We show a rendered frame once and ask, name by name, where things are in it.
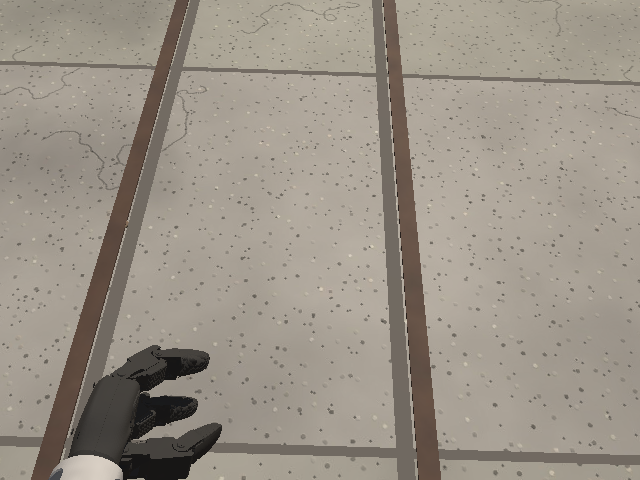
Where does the left robot hand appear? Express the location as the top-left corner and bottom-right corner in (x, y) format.
(68, 345), (222, 480)

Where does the robot left forearm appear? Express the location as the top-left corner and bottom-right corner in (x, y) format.
(48, 455), (123, 480)

